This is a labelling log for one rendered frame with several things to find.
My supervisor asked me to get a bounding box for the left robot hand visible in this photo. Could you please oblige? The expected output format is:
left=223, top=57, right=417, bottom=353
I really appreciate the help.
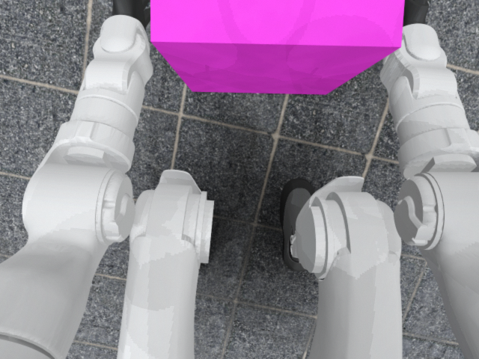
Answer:
left=112, top=0, right=150, bottom=31

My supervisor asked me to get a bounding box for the right robot upper arm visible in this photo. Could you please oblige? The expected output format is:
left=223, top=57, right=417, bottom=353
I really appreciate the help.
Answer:
left=394, top=172, right=479, bottom=359

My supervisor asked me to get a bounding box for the left robot upper arm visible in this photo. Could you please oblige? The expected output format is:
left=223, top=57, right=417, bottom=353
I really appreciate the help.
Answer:
left=0, top=163, right=135, bottom=359

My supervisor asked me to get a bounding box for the carton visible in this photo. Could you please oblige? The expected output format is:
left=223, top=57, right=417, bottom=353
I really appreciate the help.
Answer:
left=150, top=0, right=405, bottom=95

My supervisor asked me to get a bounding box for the left robot thigh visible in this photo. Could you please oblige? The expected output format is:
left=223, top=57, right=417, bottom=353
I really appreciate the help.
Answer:
left=117, top=183, right=214, bottom=359

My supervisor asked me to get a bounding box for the robot thigh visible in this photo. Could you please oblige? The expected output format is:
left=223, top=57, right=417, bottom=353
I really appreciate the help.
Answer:
left=117, top=183, right=214, bottom=359
left=301, top=191, right=403, bottom=359

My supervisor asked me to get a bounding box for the right robot hand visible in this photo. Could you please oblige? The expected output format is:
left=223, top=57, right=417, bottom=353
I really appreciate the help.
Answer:
left=403, top=0, right=429, bottom=26

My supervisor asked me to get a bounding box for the robot right forearm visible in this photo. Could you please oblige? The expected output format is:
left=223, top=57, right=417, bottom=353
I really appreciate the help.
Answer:
left=379, top=23, right=479, bottom=179

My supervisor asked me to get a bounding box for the right robot thigh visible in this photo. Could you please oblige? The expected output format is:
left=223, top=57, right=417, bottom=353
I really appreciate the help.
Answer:
left=301, top=191, right=403, bottom=359

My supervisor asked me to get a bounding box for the robot left forearm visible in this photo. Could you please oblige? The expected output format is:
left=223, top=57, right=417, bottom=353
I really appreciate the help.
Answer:
left=22, top=15, right=153, bottom=231

